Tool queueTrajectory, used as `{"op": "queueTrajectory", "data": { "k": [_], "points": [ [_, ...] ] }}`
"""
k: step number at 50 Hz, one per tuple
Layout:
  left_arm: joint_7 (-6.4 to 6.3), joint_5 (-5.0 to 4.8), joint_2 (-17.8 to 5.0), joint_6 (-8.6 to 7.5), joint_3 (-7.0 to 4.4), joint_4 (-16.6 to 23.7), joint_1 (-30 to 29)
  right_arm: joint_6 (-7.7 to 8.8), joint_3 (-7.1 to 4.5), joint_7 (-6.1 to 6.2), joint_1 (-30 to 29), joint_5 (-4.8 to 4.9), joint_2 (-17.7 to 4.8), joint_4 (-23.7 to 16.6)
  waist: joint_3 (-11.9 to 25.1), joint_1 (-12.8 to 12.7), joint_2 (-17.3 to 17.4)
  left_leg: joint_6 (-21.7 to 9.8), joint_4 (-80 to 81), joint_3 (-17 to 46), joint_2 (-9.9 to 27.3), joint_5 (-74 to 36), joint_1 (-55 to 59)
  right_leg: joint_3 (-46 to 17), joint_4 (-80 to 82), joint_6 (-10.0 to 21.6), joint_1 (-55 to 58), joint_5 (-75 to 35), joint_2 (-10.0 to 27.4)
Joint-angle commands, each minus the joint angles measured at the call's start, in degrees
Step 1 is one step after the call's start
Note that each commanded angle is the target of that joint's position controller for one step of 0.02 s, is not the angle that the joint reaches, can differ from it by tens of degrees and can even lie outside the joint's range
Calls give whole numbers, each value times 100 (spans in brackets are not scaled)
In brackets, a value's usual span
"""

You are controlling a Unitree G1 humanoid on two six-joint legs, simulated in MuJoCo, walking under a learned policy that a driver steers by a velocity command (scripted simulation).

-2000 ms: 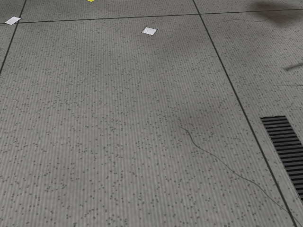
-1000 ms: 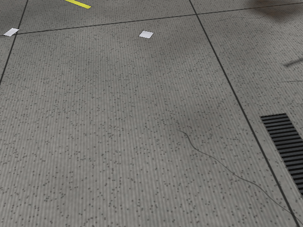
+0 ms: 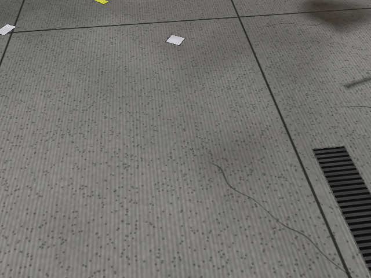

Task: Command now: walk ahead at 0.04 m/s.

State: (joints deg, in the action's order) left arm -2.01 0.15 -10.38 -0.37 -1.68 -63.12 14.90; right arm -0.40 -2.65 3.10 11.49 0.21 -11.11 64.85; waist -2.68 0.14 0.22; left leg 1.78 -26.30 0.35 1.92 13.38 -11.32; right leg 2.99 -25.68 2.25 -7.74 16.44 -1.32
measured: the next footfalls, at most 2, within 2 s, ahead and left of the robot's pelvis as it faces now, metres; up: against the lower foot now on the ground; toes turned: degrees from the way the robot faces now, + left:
left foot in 0.34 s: +0.13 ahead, +0.17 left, +0.00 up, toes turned +4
right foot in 0.86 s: +0.51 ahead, -0.05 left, +0.00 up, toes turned -3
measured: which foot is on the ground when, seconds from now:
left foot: down 0.00-0.06, up 0.08-0.32, down 0.34-0.88, up 0.90-1.00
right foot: down 0.00-0.34, up 0.36-0.84, down 0.86-1.00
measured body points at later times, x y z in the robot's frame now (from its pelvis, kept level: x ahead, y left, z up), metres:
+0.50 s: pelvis +0.12 +0.08 +0.00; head +0.12 +0.10 +0.45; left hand +0.18 +0.34 -0.15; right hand +0.09 -0.17 -0.14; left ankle +0.09 +0.16 -0.74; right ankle +0.09 -0.07 -0.65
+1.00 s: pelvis +0.40 +0.03 -0.01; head +0.43 +0.03 +0.44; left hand +0.51 +0.29 -0.14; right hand +0.42 -0.23 -0.15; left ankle +0.27 +0.17 -0.63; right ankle +0.47 -0.05 -0.74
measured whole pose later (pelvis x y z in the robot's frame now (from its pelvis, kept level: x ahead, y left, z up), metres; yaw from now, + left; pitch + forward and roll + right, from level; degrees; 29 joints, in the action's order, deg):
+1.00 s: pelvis +0.40 +0.03 -0.01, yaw +1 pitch +1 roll -1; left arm 2.3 -0.2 -13.6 -5.9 -3.6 -54.5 7.5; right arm 6.2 -3.1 0.5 17.6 1.9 -13.6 58.1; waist -3.2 0.1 1.2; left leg -3.1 -71.7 2.2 3.2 20.9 -21.9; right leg 5.0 -26.6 4.2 -20.2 7.4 -2.6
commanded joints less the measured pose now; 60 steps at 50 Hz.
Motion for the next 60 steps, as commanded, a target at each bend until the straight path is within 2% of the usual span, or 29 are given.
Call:
{"op": "queueTrajectory", "data": {
  "k": [1,3,4,5,7,10,13,16,17,18,19,20,22,26,32,38,41,42,43,44,45,46,47,48,49,51,53,56,60],
  "points": [
    [-24,-2,-506,-33,-75,46,411,25,-64,21,310,-3,-481,-39,44,3,-75,-176,247,-49,-14,-313,155,-370,701,79,-371,-51,327],
    [-60,-100,-863,-10,-203,72,514,36,-89,36,226,55,-501,-92,-199,-116,-451,-232,-492,-466,-368,1256,-453,-882,1042,424,-485,2189,605],
    [-66,-135,-1033,-34,-262,91,694,87,-91,25,13,57,-497,-221,-410,-237,-731,-262,-1108,-579,-392,1516,-1041,-1602,1460,727,-464,3114,1142],
    [-69,-146,-1244,-90,-345,114,780,168,-74,-19,-196,70,-444,-368,-635,-327,-1004,-350,-1866,-421,-169,1408,-1462,-2442,1844,1091,-546,3454,1797],
    [-55,-57,-1122,-273,-345,166,827,315,-130,-120,-419,171,-536,-529,-899,-323,-798,-481,-3192,98,293,1701,-2694,-3138,2069,1421,-74,2813,2360],
    [-1,-164,-905,-391,-299,339,556,498,-192,-229,-333,197,-576,-529,-605,-152,-442,-544,-2480,100,529,1226,-2775,-2157,1867,1002,415,1524,1889],
    [32,-169,-1139,-349,-353,378,549,554,-154,-303,-272,176,-350,-496,-337,-67,-655,-408,-1320,-461,146,824,-1257,-1238,1608,857,-357,974,1386],
    [63,-230,-1144,-332,-343,425,463,490,-250,-301,807,174,-472,-92,-108,433,-431,-341,-595,-880,-331,79,617,-908,770,749,-1446,1038,1133],
    [79,-189,-959,-362,-276,469,316,488,-332,-283,1397,176,-638,43,34,742,-138,-470,-339,-533,-172,203,1252,-608,-211,566,-1792,406,906],
    [123,-67,-471,-394,-135,633,146,520,-445,-241,2110,117,-1188,85,319,928,1308,-930,538,1487,1211,917,1781,135,-2674,124,-2551,541,389],
    [108,-193,-253,-507,-117,892,138,642,-413,-349,2416,-13,-1479,124,567,779,2019,-1774,1771,4280,2163,2010,2088,-378,-4233,80,-3693,1594,-228],
    [125,-350,-559,-595,-170,948,7,752,-294,-389,1805,-17,-1229,14,114,490,1172,-1803,1808,4253,2304,2637,1678,-875,-5016,236,-4229,1258,234],
    [155,-299,-764,-641,-218,942,-101,807,-116,-467,844,16,-778,-316,-273,157,451,-1347,1765,2629,1728,1750,1002,-757,-4812,400,-4178,18,737],
    [175,-157,-742,-491,-306,877,-191,741,-26,-387,1088,-45,-601,-299,-245,59,461,-1092,1929,981,1063,-573,618,-453,-3689,149,-3441,-883,952],
    [255,-148,-474,-470,-211,1383,-1609,655,-47,-202,1480,-41,-788,-392,-403,315,345,-1139,2132,325,933,-1581,791,-177,-1640,-107,-3509,-1958,739],
    [467,-197,-502,-561,-131,1727,-2466,554,-129,-173,1878,51,-836,-315,-645,405,387,-1141,1891,91,1237,-2046,1635,-77,-546,141,-3368,-1913,528],
    [503,-196,-863,-602,-272,1677,-1919,485,-226,-161,1650,30,-1073,-410,-64,-62,684,-992,961,-7,1342,-4445,2049,136,-449,418,-2259,-1335,144],
    [475,-200,-1099,-596,-397,1465,-1116,438,-240,-169,1524,12,-1115,-445,438,-496,795,-893,28,-148,1209,-5343,1959,273,-438,569,-1229,-1268,-77],
    [423,-196,-1374,-567,-532,1157,-57,422,-201,-183,1400,-6,-1052,-531,1063,-977,768,-708,-1276,-265,967,-5041,1137,44,-520,778,393,-1415,98],
    [367,-23,-1912,-540,-668,961,942,477,-43,-252,1879,-45,-498,-670,2115,-895,-322,-405,-3556,-378,276,-2639,-1070,-2169,-575,1534,2836,-825,1646],
    [375,-28,-1726,-510,-580,858,1105,653,100,-320,2095,75,-108,-586,2920,-717,-1312,-272,-5152,351,-595,1715,-2235,-4705,663,2064,3579,69,2546],
    [391,-80,-1338,-527,-449,894,627,798,-53,-341,1497,246,-637,-759,2153,-740,-1038,-446,-5666,821,-229,1651,-2861,-4245,917,1708,2979,287,2257],
    [381,-88,-1060,-549,-366,1023,57,858,-93,-320,933,331,-851,-955,1346,-595,-711,-542,-5595,581,84,1238,-3024,-3236,996,1471,2014,-133,2072],
    [413,-50,-891,-602,-297,1081,-402,856,-122,-264,678,270,-854,-1009,836,-348,-139,-555,-5168,454,376,754,-2775,-2527,1193,1329,966,-773,1868],
    [434,4,-718,-657,-246,1082,-626,782,-197,-211,684,168,-855,-993,633,-118,-112,-570,-4767,453,591,488,-2381,-2025,1342,1198,288,-1110,1639],
    [452,24,-669,-673,-220,965,-599,613,-189,-184,984,130,-556,-952,456,125,-312,-557,-4375,442,731,350,-1936,-1597,1668,1202,-378,-1099,1436],
    [381,9,-864,-682,-247,863,-414,524,-195,-166,769,111,-525,-1074,182,180,-347,-446,-3920,359,814,147,-2129,-1324,1926,1274,-679,-1202,1405],
    [241,7,-1071,-654,-285,789,-82,512,-228,-173,10,20,-657,-1360,-25,32,-246,-247,-2899,301,860,-793,-2784,-1107,2071,1250,-448,-1375,1371],
    [172,-63,-1147,-599,-291,725,307,569,-159,-268,-830,40,-523,-1579,-108,-227,-278,-214,-1357,19,576,-1903,-2581,-622,2037,984,-209,-1562,1132]
  ]
}}
Over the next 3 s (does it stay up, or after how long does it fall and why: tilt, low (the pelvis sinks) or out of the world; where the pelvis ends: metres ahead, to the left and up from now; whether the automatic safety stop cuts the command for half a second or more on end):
stays up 0.98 0.03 0.00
